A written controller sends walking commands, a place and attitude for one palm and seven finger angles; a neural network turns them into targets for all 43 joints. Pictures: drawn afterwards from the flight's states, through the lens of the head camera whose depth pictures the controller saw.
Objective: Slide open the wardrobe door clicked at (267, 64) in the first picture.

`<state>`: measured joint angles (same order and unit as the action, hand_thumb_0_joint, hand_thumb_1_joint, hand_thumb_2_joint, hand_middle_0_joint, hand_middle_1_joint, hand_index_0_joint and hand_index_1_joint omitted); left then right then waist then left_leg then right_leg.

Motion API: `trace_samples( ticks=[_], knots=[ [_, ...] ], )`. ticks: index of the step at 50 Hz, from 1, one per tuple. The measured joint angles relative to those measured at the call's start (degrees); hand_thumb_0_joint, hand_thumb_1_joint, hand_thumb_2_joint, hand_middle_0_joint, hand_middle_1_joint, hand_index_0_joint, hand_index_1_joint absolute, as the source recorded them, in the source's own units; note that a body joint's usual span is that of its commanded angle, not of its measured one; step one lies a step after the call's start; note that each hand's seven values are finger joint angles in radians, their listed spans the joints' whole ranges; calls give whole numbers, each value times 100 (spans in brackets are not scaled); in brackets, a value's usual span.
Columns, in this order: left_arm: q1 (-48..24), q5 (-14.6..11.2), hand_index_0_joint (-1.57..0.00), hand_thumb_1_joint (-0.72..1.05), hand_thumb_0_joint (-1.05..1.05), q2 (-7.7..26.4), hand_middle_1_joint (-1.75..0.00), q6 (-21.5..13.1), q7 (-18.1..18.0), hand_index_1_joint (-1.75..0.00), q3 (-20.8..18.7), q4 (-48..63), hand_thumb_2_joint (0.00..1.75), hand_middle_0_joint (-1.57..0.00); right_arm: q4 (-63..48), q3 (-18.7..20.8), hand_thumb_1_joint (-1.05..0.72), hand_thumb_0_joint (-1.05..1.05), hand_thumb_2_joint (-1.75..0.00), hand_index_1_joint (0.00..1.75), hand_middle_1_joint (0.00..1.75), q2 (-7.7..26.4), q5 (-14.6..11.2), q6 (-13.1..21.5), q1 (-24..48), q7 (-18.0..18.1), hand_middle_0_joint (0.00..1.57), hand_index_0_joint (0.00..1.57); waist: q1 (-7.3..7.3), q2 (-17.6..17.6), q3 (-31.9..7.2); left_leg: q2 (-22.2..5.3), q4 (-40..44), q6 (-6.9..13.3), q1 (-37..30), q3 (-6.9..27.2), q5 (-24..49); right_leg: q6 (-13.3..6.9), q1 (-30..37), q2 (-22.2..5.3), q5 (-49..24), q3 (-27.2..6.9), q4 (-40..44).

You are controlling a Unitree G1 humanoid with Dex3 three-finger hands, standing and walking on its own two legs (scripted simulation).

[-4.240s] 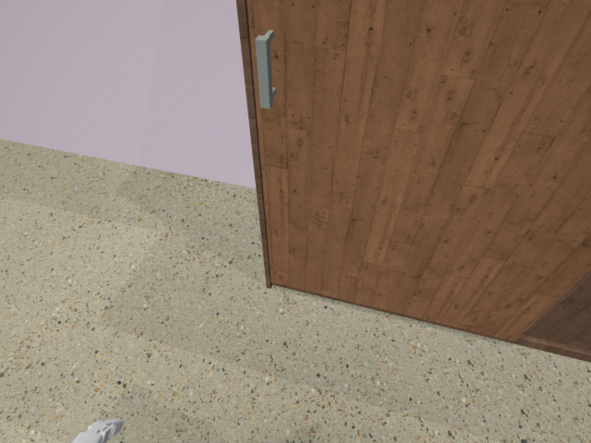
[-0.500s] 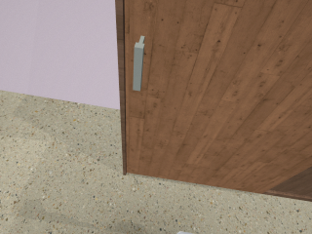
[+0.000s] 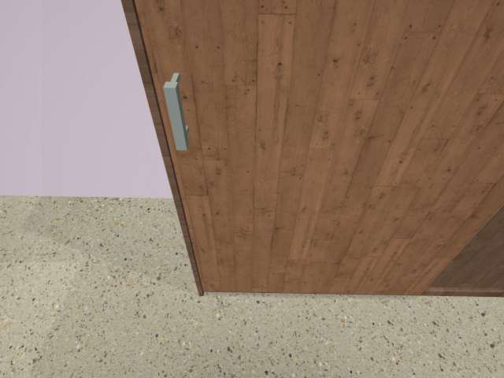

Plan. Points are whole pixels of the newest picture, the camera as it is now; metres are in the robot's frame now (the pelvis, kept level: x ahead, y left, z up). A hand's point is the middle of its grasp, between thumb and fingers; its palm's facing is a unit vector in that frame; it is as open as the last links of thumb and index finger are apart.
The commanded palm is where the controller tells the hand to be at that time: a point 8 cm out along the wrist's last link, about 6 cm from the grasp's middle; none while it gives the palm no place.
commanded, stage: come to a stop and stand still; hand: left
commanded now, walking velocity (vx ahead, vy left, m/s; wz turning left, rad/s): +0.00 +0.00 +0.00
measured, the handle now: (179, 112) +0.56 +0.16 +0.14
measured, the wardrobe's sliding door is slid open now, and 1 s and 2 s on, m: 0.00 0.00 0.00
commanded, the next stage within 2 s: look again from close up in 0.48 s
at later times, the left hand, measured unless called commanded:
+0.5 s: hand out of the picture -0.06 +0.10 -0.18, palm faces +0.12 -0.99 -0.09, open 7.4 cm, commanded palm none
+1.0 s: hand out of the picture -0.01 +0.19 -0.17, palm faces +0.04 -0.97 -0.23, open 7.4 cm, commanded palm none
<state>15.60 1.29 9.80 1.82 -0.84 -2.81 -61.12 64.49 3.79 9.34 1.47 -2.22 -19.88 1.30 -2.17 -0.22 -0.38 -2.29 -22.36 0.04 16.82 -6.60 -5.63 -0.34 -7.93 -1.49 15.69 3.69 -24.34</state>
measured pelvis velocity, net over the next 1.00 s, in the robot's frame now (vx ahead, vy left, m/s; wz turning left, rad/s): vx -0.03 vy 0.01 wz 0.01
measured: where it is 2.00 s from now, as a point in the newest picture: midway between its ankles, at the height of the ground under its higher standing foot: outside the picture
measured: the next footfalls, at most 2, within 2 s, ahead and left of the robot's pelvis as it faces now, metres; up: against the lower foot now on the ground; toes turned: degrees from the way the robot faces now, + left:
left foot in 0.30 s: +0.01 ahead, +0.10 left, +0.00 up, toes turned +4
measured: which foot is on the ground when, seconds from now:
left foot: down 0.00-0.02, up 0.04-0.28, down 0.30-1.00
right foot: down 0.00-1.00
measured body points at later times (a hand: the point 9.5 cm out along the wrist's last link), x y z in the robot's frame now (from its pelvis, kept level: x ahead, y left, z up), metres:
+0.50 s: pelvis -0.01 -0.03 +0.00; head -0.01 -0.02 +0.45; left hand -0.07 +0.15 -0.17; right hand -0.02 -0.24 -0.16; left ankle -0.03 +0.10 -0.74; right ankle -0.02 -0.11 -0.74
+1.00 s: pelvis -0.03 +0.01 +0.00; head -0.03 +0.00 +0.45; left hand -0.02 +0.24 -0.15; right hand -0.04 -0.20 -0.17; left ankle -0.03 +0.10 -0.74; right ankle -0.02 -0.11 -0.74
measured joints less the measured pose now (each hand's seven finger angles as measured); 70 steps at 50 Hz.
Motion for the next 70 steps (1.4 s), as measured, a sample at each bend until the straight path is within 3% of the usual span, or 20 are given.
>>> trace_samples(
  ticks=[3, 6, 9, 13, 15, 19, 22, 26, 31, 35, 41, 48, 70],
  knots=[
    [126, 8, -20, 91, 1, -203, -30, -4, -49, -30, 90, -89, 90, -20, 100, -21, -90, 0, -90, 30, 30, 9, -4, -107, -147, -30, 20, 20, 38, 168, -135, -19, -733, -108, 212, 206, -1072, -127, 57, 61, -93, 79, 59],
    [240, -14, -20, 91, 1, -307, -30, -57, -102, -30, 125, -174, 90, -20, 131, -72, -91, 0, -90, 30, 30, -80, 3, -119, -188, -61, 20, 20, 93, 166, -199, -75, -1549, -117, 372, 357, -1175, -208, 95, 129, -171, 83, 243],
    [281, -32, -20, 92, 1, -395, -30, -138, -100, -30, 170, -258, 90, -20, 124, -114, -91, 0, -90, 30, 30, -168, -7, -46, -166, -53, 20, 20, 73, 239, -116, -200, -1856, -162, 337, 442, -1163, -283, 73, 266, -214, 197, 284],
    [317, -36, -20, 93, 2, -521, -30, -229, -84, -30, 191, -332, 90, -20, 159, -163, -91, 0, -90, 30, 30, -265, -17, 1, -34, 13, 20, 20, 156, 317, 33, -283, -1526, -193, 30, 448, -1336, -351, -86, 420, -146, 354, 126],
    [342, -48, -20, 92, 2, -582, -30, -253, -80, -30, 201, -387, 90, -20, 175, -193, -91, 0, -90, 30, 30, -291, -33, 61, 46, 48, 20, 20, 201, 347, 86, -294, -973, -181, -266, 462, -1034, -351, -186, 485, -79, 425, -9],
    [350, -88, -20, 92, 1, -560, -30, -232, -91, -30, 199, -538, 90, -20, 262, -286, -91, 0, -90, 30, 30, -457, -37, 192, 285, 142, 20, 20, 329, -6, 185, -157, -496, -172, -559, 332, -986, -309, -152, 351, -92, 335, -13],
    [365, -87, -20, 91, 1, -581, -30, -203, -75, -30, 225, -616, 90, -20, 309, -310, -93, 2, -90, 30, 30, -392, -43, 212, 349, 198, 20, 20, 372, -68, 189, -113, -310, -156, -707, 273, -884, -280, -59, 315, -150, 281, 81],
    [367, -69, -20, 91, 1, -567, -30, -213, -72, -30, 249, -659, 90, -20, 285, -310, -93, 2, -90, 30, 30, -298, -60, 230, 408, 208, 20, 20, 357, -55, 178, -75, -137, -136, -837, 231, -789, -265, 23, 287, -214, 245, 173],
    [421, 10, -20, 91, 1, -568, -30, -431, -149, -30, 322, -443, 90, -20, -160, -268, -93, 2, -90, 30, 30, 6, -54, 185, 459, 56, 20, 20, 270, 315, 202, -163, -931, -48, -327, 453, -1216, -250, -285, 431, -234, 266, -41],
    [355, -9, -20, 91, 1, -344, -30, -374, -138, -30, 272, -385, 90, -20, -335, -309, -93, 2, -90, 30, 30, -8, -17, 288, 335, 15, 20, 20, 175, 214, 140, 10, -943, 30, -331, 389, -1149, -175, -420, 247, -86, 204, -356],
    [148, -28, -20, 91, 1, -76, -30, -285, -95, -30, 246, -165, 90, -20, -349, -434, -93, 1, -90, 30, 30, -82, -2, 304, 85, 10, 20, 20, 218, 169, 22, 224, -696, 161, -451, 280, -1033, -49, -471, 35, -61, 100, -458],
    [10, -34, -20, 91, 1, 10, -30, -265, -73, -30, 251, 2, 90, -20, -300, -502, -91, 1, -90, 30, 30, -148, -6, 318, 39, -28, 20, 20, 223, 144, 81, 356, -429, 229, -493, 220, -875, 16, -543, -87, -107, 37, -423],
    [99, -35, -20, 91, 1, -136, -30, -261, -41, -30, 307, -206, 90, -20, -166, -458, -91, 0, -90, 30, 30, 5, -50, 373, 481, 28, 20, 20, 306, -36, 242, 270, -352, 115, -650, 291, -941, -67, -362, 6, -20, 106, -326]
  ],
)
